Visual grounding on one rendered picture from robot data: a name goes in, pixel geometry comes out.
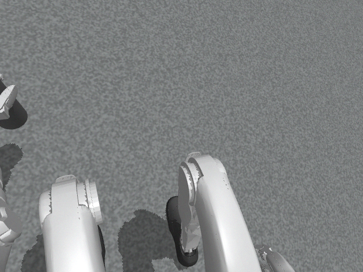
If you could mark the left robot arm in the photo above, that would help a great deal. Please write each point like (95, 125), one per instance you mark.
(10, 227)

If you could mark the left robot hand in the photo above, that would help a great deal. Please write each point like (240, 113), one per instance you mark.
(7, 98)

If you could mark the bottle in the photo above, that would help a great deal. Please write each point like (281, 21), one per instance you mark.
(18, 115)

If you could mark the right robot foot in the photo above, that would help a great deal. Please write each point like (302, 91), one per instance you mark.
(174, 224)

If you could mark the right robot hand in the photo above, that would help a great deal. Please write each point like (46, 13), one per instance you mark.
(276, 262)

